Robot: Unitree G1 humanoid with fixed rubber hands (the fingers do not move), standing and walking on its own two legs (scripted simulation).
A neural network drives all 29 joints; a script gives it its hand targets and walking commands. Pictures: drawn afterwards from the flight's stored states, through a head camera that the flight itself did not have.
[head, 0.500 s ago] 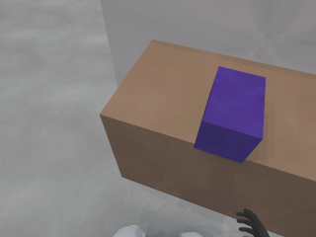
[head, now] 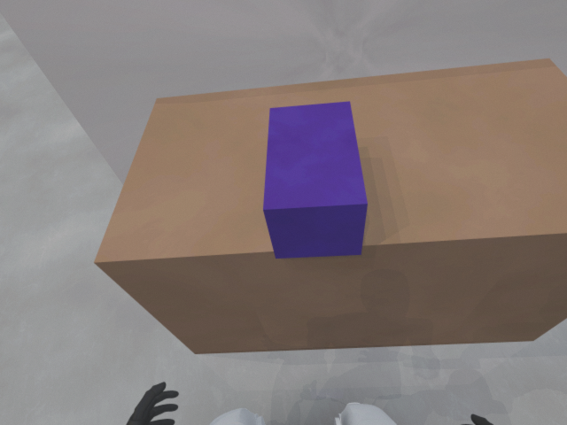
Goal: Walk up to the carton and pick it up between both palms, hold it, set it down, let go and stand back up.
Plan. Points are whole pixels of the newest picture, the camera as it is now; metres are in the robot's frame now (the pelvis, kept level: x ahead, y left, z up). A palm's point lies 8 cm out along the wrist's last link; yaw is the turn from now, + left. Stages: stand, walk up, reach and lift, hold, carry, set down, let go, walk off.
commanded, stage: walk up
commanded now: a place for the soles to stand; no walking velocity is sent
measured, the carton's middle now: (313, 178) +0.54 -0.04 -0.02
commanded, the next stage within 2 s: none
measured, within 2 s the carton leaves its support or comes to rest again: neither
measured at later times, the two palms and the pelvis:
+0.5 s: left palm out of the picture +0.07 +0.22 -0.11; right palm out of the picture -0.02 -0.25 -0.10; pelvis -0.01 +0.00 +0.02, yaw -8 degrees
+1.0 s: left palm out of the picture +0.12 +0.22 -0.10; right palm out of the picture -0.01 -0.24 -0.12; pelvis +0.02 +0.00 +0.03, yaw -13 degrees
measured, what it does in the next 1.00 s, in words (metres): steps on the spot: left foot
